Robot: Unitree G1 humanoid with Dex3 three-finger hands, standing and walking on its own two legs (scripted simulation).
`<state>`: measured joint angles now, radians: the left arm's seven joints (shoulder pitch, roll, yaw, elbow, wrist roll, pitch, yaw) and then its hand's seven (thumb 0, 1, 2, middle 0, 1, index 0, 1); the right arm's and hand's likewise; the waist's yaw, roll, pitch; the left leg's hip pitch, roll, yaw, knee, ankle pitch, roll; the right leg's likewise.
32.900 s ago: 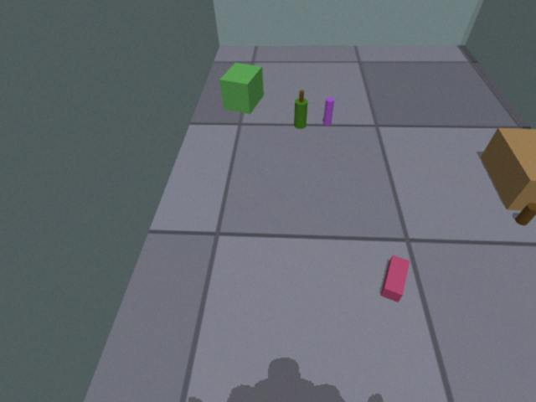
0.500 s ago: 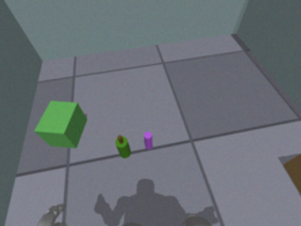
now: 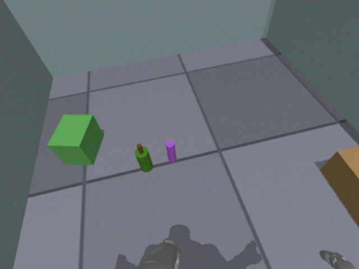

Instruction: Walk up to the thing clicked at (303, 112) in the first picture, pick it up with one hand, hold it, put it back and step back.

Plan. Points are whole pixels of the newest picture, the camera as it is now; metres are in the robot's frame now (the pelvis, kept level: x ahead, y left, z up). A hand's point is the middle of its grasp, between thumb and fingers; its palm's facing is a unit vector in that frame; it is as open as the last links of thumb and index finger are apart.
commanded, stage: step back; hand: left
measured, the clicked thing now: (143, 156) +0.77 +0.32 -0.63
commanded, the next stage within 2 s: stand in 1.68 s
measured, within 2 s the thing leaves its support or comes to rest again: neither
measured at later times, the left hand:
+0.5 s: hand out of the picture -0.08 +0.27 -0.15, palm faces +0.04 -0.92 -0.39, open 7.4 cm
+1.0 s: hand out of the picture -0.20 +0.26 -0.14, palm faces +0.07 -0.92 -0.38, open 7.4 cm
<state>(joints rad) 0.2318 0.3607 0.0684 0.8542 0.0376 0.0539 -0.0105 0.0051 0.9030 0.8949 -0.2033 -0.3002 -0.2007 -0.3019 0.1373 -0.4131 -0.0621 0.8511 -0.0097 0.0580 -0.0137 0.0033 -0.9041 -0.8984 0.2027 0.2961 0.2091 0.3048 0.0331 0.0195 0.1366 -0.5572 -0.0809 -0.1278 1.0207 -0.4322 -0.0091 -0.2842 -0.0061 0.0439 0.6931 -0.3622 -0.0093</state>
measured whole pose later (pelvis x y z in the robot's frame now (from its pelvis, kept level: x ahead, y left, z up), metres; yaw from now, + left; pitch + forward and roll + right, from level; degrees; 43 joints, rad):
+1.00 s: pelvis -0.24 -0.02 +0.01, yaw +4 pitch -3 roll +1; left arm 0.21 0.41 0.06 0.97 0.02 0.01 -0.02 0.01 0.90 0.90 -0.20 -0.30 -0.20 -0.30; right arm 0.22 -0.33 -0.04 1.00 -0.04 -0.02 0.02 0.01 -0.90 -0.90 0.20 0.30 0.21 0.30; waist 0.01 -0.03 0.07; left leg -0.26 -0.03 -0.02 0.57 -0.27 0.01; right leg -0.29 -0.03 0.02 0.72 -0.47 -0.02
